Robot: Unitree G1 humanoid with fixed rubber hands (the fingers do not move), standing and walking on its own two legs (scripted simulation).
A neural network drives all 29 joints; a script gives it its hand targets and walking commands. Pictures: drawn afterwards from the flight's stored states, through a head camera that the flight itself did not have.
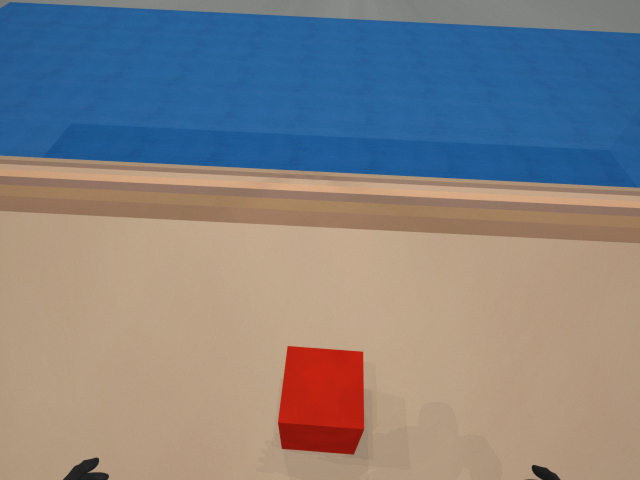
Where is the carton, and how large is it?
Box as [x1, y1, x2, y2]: [278, 346, 363, 454]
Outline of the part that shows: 288,346 278,418 282,448 353,454 363,430 362,352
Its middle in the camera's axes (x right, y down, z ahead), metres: +0.01 +0.47 +1.10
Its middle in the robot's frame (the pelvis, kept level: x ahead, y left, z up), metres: +0.44 -0.02 -0.66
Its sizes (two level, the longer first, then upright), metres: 0.210 0.200 0.250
